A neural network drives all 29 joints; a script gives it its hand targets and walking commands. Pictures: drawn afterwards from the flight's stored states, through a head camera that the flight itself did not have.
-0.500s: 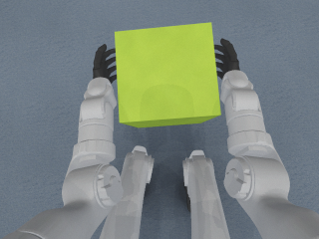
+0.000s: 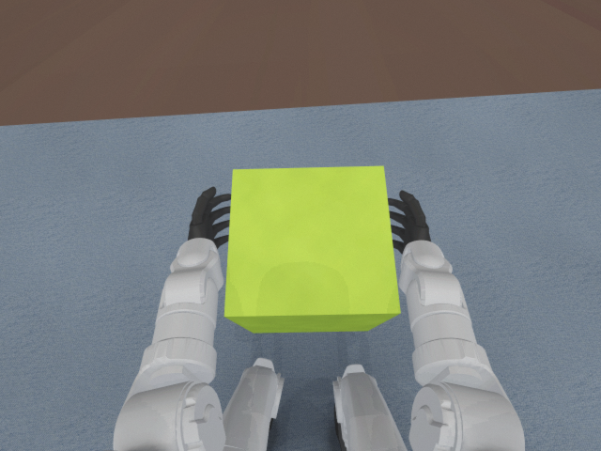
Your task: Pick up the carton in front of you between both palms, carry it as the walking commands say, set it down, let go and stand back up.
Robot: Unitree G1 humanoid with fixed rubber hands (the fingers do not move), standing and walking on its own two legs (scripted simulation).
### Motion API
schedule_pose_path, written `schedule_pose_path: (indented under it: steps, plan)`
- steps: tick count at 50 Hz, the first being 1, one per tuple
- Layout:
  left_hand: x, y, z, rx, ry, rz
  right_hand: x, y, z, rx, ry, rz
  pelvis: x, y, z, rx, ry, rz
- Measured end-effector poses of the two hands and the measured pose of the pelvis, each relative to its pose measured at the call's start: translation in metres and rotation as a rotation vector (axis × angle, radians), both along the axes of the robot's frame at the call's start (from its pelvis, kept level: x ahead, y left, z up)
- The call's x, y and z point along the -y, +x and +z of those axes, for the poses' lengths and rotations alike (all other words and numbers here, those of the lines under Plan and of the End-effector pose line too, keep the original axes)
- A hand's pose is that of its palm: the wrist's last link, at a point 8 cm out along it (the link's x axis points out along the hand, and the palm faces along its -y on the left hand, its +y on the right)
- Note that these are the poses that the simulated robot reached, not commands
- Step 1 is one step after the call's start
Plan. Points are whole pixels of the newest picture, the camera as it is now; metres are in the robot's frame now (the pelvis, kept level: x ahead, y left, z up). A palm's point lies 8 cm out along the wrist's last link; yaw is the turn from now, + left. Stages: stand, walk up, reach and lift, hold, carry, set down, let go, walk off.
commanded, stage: reach and lift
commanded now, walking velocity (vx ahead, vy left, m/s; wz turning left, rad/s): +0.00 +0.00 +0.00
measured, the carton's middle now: (309, 261) +0.38 +0.01 -0.11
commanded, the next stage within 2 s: hold in 1.62 s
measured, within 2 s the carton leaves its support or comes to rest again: neither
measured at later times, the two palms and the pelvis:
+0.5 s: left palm (168, 215) +0.34 +0.16 +0.11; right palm (464, 233) +0.34 -0.14 +0.11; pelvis +0.05 +0.01 +0.11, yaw +0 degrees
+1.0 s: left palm (154, 208) +0.33 +0.16 +0.15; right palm (485, 231) +0.33 -0.14 +0.15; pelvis +0.03 +0.01 +0.12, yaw +0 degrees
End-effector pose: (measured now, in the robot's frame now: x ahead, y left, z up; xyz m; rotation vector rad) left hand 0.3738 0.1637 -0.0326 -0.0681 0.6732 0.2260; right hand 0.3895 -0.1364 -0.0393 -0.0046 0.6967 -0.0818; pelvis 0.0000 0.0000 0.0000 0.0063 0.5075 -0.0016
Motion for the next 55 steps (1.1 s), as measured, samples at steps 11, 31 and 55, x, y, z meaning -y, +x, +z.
schedule_pose_path:
  steps: [11, 31, 55]
  plan:
    - [0.003, -0.014, 0.064, 0.006, 0.003, -0.030, 0.003, -0.022, 0.064, 0.007, 0.000, -0.028, -0.003, 0.025, 0.057, 0.142, -0.005, 0.000]
    - [0.007, -0.035, 0.174, 0.028, 0.043, -0.107, 0.007, -0.056, 0.175, 0.030, -0.033, -0.048, -0.007, 0.049, 0.120, 0.498, -0.008, -0.002]
    - [0.008, -0.039, 0.186, 0.011, 0.047, -0.108, 0.008, -0.059, 0.187, 0.013, -0.035, -0.044, -0.006, 0.034, 0.121, 0.572, -0.007, -0.004]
